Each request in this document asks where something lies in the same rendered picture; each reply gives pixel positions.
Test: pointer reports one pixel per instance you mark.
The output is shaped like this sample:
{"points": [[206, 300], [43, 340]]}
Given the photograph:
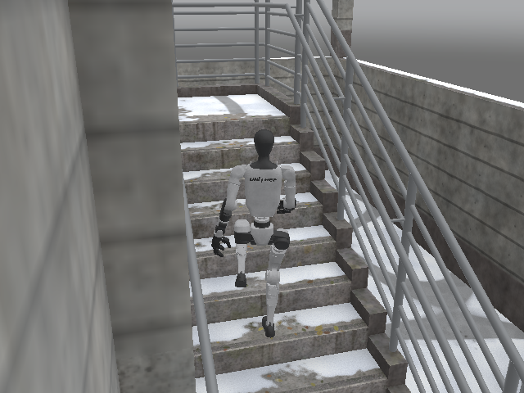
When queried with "stairs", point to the stairs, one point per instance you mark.
{"points": [[320, 342]]}

